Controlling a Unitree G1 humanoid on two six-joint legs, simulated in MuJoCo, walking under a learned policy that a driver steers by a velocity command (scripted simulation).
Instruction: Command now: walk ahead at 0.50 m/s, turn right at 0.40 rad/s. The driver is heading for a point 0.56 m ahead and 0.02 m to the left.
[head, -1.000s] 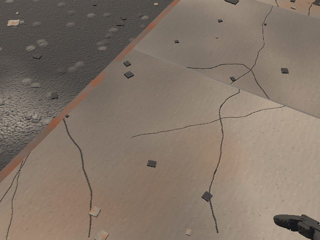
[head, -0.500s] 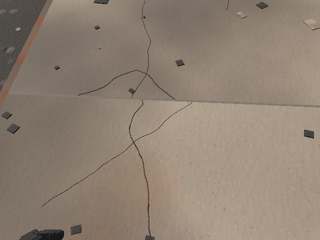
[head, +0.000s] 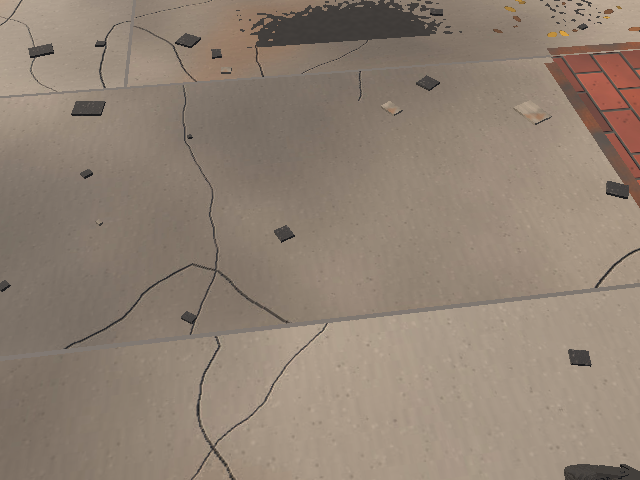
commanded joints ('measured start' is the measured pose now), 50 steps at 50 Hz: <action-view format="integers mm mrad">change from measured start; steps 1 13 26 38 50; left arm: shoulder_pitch -89 -323 -113 -41 -42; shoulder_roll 122 21 83 137 90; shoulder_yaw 23 -19 7 20 4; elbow -112 -165 -88 43 89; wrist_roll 16 15 36 31 25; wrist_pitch -23 -46 -48 -56 42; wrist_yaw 1 -42 -42 -13 17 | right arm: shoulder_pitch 157 228 166 -48 -17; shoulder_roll -115 -192 -155 -57 -95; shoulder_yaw -37 -45 -20 10 3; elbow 0 96 67 12 54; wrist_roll -4 29 18 4 -11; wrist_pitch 12 24 16 33 77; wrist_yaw -5 -11 -12 16 0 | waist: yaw -107 -122 -16 4 -27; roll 111 109 -58 -19 135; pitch -31 26 -42 16 -120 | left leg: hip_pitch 428 286 -303 -103 198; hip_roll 328 250 175 99 295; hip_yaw -459 -95 -55 4 -273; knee -280 -385 599 45 -240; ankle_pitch -197 168 -155 323 177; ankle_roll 181 172 -5 -25 207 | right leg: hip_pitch -478 -260 246 161 -166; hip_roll -110 -141 -323 -255 -159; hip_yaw -13 -145 181 -166 -85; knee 182 -432 -831 -857 -39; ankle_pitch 96 469 308 794 -73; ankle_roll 16 31 -210 -151 87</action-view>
